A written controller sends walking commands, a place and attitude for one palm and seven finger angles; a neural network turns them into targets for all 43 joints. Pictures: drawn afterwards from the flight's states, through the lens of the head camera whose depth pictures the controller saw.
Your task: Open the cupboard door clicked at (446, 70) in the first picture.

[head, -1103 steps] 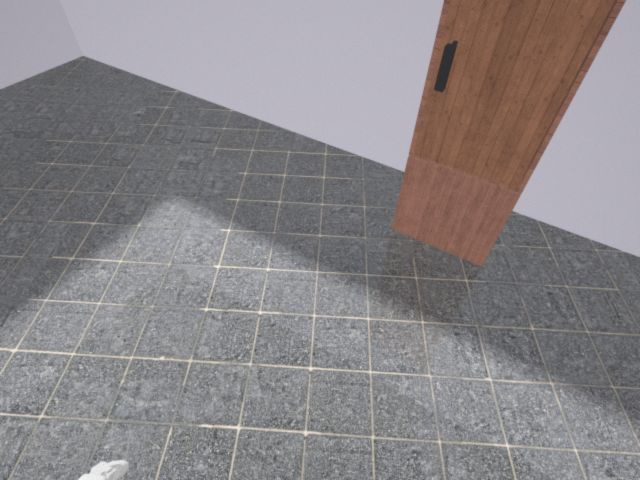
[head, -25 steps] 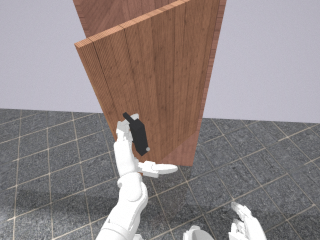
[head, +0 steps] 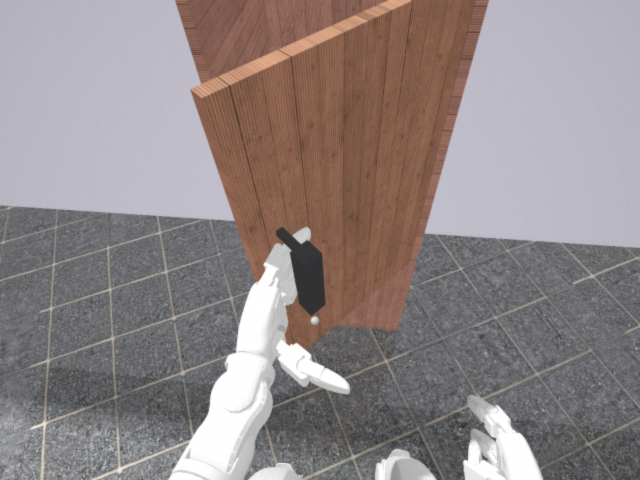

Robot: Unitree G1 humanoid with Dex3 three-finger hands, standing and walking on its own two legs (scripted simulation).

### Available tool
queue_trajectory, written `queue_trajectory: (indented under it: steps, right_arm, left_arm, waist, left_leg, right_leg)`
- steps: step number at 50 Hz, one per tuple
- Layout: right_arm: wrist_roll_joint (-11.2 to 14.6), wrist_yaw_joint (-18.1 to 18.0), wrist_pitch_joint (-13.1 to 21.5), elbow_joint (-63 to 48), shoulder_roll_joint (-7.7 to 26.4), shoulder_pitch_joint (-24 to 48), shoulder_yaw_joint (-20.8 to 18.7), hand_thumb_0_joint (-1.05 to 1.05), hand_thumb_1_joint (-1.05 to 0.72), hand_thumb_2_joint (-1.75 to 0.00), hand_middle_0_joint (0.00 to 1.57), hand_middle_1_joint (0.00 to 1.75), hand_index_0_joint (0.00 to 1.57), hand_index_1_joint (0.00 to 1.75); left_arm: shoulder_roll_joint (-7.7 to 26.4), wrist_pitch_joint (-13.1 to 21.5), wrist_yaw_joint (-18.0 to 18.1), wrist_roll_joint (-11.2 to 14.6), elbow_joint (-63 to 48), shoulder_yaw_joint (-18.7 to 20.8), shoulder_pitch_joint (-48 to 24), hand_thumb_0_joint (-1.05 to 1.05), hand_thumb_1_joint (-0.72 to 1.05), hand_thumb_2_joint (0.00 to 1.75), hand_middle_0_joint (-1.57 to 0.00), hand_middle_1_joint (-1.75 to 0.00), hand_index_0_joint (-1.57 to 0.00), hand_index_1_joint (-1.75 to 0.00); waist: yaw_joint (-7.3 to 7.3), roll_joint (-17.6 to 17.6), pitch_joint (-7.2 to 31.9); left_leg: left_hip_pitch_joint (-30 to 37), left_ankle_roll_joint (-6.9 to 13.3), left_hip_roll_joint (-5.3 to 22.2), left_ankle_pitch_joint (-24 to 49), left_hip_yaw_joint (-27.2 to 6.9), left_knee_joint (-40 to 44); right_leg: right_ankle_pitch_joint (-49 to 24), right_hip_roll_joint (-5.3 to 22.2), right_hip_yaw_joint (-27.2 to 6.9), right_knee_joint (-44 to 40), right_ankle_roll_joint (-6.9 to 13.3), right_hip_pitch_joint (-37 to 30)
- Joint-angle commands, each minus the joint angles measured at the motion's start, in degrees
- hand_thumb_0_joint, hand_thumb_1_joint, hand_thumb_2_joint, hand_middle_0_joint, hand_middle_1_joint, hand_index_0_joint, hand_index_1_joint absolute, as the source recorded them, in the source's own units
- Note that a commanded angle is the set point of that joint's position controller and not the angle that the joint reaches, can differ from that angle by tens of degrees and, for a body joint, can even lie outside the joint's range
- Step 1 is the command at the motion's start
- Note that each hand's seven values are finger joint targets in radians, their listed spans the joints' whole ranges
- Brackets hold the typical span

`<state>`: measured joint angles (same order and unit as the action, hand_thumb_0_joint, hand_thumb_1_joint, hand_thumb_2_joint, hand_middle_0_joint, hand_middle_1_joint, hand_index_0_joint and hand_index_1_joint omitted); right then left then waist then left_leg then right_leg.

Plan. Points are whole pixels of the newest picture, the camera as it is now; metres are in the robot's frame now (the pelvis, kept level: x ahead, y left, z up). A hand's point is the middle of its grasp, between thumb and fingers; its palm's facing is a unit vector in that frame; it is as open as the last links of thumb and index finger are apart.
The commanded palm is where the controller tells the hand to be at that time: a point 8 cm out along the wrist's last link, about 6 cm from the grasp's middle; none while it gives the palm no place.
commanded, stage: slide the hand sideways off the handle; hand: left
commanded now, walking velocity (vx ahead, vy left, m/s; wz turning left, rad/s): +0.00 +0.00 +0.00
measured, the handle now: (298, 270) +0.37 +0.05 +0.05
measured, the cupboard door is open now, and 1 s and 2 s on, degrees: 48 48 48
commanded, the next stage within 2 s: draw the hand back to the body in 0.86 s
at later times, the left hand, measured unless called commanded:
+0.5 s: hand (278, 355) +0.25 +0.06 +0.05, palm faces -0.11 -0.99 -0.03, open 16.2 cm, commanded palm +0.23 +0.12 +0.05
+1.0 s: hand (237, 384) +0.22 +0.11 +0.05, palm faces -0.12 -0.99 -0.03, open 16.3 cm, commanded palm +0.20 +0.17 +0.06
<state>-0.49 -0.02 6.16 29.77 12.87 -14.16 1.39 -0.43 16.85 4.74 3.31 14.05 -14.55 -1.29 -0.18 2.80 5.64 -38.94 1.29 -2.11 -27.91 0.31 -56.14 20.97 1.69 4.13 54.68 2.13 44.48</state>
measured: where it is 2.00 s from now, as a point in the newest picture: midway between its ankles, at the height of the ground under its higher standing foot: outside the picture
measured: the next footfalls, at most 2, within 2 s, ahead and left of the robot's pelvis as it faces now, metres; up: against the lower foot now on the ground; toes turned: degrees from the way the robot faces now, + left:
none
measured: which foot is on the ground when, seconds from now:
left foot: down 0.00-1.00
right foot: down 0.00-1.00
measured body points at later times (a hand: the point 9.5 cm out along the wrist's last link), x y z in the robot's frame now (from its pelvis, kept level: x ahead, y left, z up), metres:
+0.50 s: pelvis +0.03 -0.01 -0.01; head +0.09 -0.02 +0.44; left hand +0.25 +0.12 +0.05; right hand +0.22 -0.22 -0.09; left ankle +0.00 +0.11 -0.68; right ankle +0.06 -0.10 -0.68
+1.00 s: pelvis +0.02 -0.01 -0.02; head +0.08 -0.02 +0.42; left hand +0.22 +0.16 +0.05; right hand +0.21 -0.24 -0.09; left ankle +0.00 +0.11 -0.68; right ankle +0.06 -0.10 -0.68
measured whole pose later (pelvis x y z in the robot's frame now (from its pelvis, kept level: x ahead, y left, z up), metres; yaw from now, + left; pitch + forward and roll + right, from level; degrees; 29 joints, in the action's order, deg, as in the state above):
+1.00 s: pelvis +0.02 -0.01 -0.02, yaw +0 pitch +14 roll -1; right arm 0.2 -1.7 8.1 23.7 13.8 -14.6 0.9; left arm 9.6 18.7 -9.2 8.4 -13.8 -3.8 29.4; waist -0.4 2.8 7.8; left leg -45.2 0.2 -0.4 -34.2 -1.8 -65.3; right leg 26.5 0.3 6.3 62.2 3.1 50.0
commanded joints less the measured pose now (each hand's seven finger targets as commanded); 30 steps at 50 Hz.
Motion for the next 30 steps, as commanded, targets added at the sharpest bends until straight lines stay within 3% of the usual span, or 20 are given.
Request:
queue_trajectory:
  steps: [1, 2, 4, 7, 11, 12, 16, 18, 21, 25, 27, 30]
  right_arm:
    - [-0.5, 1.0, 2.6, -10.1, 5.1, 2.7, -2.6, 0.00, -0.90, -0.90, 0.20, 0.30, 0.20, 0.30]
    - [-0.5, 1.2, 2.3, -10.6, 5.4, 2.8, -2.8, 0.00, -0.90, -0.90, 0.20, 0.30, 0.20, 0.30]
    - [-0.5, 1.6, 1.8, -11.5, 4.9, 2.8, -2.8, 0.00, -0.90, -0.90, 0.20, 0.30, 0.20, 0.30]
    - [-0.3, 1.3, 1.0, -12.8, 5.1, 3.2, -2.5, 0.00, -0.90, -0.90, 0.20, 0.30, 0.20, 0.30]
    - [0.0, 0.4, 0.7, -13.9, 4.7, 3.2, -2.3, 0.00, -0.90, -0.90, 0.20, 0.30, 0.20, 0.30]
    - [0.2, 0.2, 0.7, -14.2, 4.7, 3.6, -2.2, 0.00, -0.90, -0.90, 0.20, 0.30, 0.20, 0.30]
    - [0.1, -0.3, 1.6, -14.1, 4.5, 2.7, -2.0, 0.00, -0.90, -0.90, 0.20, 0.30, 0.20, 0.30]
    - [0.0, -0.5, 2.1, -13.6, 4.7, 2.6, -2.2, 0.00, -0.90, -0.90, 0.20, 0.30, 0.20, 0.30]
    - [0.0, -0.6, 2.3, -13.9, 5.0, 2.1, -2.2, 0.00, -0.90, -0.90, 0.20, 0.30, 0.20, 0.30]
    - [0.2, -0.7, 2.4, -14.5, 5.0, 2.0, -2.3, 0.00, -0.90, -0.90, 0.20, 0.30, 0.20, 0.30]
    - [0.3, -0.8, 2.6, -15.0, 5.1, 2.1, -2.5, 0.00, -0.90, -0.90, 0.20, 0.30, 0.20, 0.30]
    - [0.6, -0.9, 2.7, -15.5, 5.0, 1.7, -2.4, 0.00, -0.90, -0.90, 0.20, 0.30, 0.20, 0.30]
  left_arm:
    - [-2.3, 5.2, 1.8, -3.9, -16.6, -1.0, -5.0, 0.00, -0.50, 0.30, -0.15, -0.30, -0.15, -0.30]
    - [-0.4, 5.4, 2.1, -5.0, -17.8, -0.1, -2.8, 0.00, -0.50, 0.30, -0.15, -0.30, -0.15, -0.30]
    - [-0.8, 5.6, 1.8, -5.7, -20.7, -1.2, 0.6, 0.00, -0.50, 0.30, -0.15, -0.30, -0.15, -0.30]
    - [1.0, 4.7, 1.2, -5.7, -23.3, -0.5, 3.3, 0.00, -0.50, 0.30, -0.15, -0.30, -0.15, -0.30]
    - [2.3, 3.9, 0.1, -3.7, -28.5, 1.2, 8.4, 0.00, -0.50, 0.30, -0.15, -0.30, -0.15, -0.30]
    - [2.7, 3.9, -0.2, -3.5, -30.0, 1.5, 9.5, 0.00, -0.50, 0.30, -0.15, -0.30, -0.15, -0.30]
    - [2.7, 4.6, -1.7, -2.2, -33.0, 1.1, 12.8, 0.00, -0.50, 0.30, -0.15, -0.30, -0.15, -0.30]
    - [3.5, 5.1, -2.9, -2.0, -33.4, 1.7, 14.1, 0.00, -0.50, 0.30, -0.15, -0.30, -0.15, -0.30]
    - [5.0, 5.0, -4.6, -1.6, -33.6, 2.9, 17.2, 0.00, -0.50, 0.30, -0.15, -0.30, -0.15, -0.30]
    - [6.9, 4.4, -6.1, -1.2, -35.6, 4.7, 20.3, 0.00, -0.50, 0.30, -0.15, -0.30, -0.15, -0.30]
    - [7.8, 4.3, -6.7, -0.6, -37.5, 6.0, 22.7, 0.00, -0.50, 0.30, -0.15, -0.30, -0.15, -0.30]
    - [8.5, 4.3, -7.6, 1.0, -38.7, 7.5, 26.7, 0.00, -0.50, 0.30, -0.15, -0.30, -0.15, -0.30]
  waist:
    - [0.54, -7.9, 15.6]
    - [-0.16, -6.9, 16.5]
    - [-0.18, -5.1, 16.5]
    - [0.08, -6.6, 14.3]
    - [-0.11, -6.9, 14.2]
    - [-0.25, -5.3, 14.4]
    - [1.12, -6.8, 12.9]
    - [1.44, -5.5, 12.8]
    - [1.32, -6.1, 12.7]
    - [0.78, -3.7, 14.0]
    - [0.12, -4.2, 15.8]
    - [0.07, -5.3, 15.5]
  left_leg:
    - [0.5, -0.8, 0.5, 10.1, -2.1, 8.4]
    - [0.3, -1.0, 0.5, 11.8, -2.2, 8.2]
    - [0.5, -1.1, 0.6, 12.0, -1.7, 7.7]
    - [-1.3, -0.7, 0.5, 9.7, -1.7, 7.7]
    - [-1.3, -0.6, 0.3, 9.7, -1.5, 7.5]
    - [-0.8, -0.6, 0.3, 10.3, -1.5, 7.4]
    - [-1.7, -0.6, 0.4, 10.6, -1.8, 6.0]
    - [-1.8, -0.6, 0.5, 11.2, -2.1, 5.1]
    - [-2.9, -0.7, 0.3, 10.5, -2.0, 4.2]
    - [-2.9, -0.8, 0.1, 12.2, -1.9, 3.4]
    - [-2.8, -0.7, 0.1, 14.0, -2.0, 3.2]
    - [-4.1, -0.7, -0.1, 13.3, -1.5, 2.7]
  right_leg:
    - [-6.3, -0.4, -2.2, -5.6, 0.2, -13.3]
    - [-7.6, -0.4, -2.2, -4.7, 0.5, -13.9]
    - [-8.5, -0.4, -2.5, -4.4, 0.6, -13.8]
    - [-6.7, -0.6, -2.9, -5.4, 0.5, -14.1]
    - [-7.7, -0.8, -3.3, -5.7, 0.2, -15.9]
    - [-8.1, -0.8, -3.2, -5.6, 0.3, -15.5]
    - [-9.6, -0.8, -3.2, -5.2, -0.3, -15.0]
    - [-10.0, -0.9, -3.1, -4.3, -0.2, -13.5]
    - [-9.5, -0.9, -3.4, -4.0, -0.4, -13.3]
    - [-11.2, -0.8, -3.5, -3.0, -0.3, -13.5]
    - [-12.9, -0.9, -3.5, -2.4, -0.2, -15.1]
    - [-13.8, -0.7, -4.4, -3.1, -0.7, -16.4]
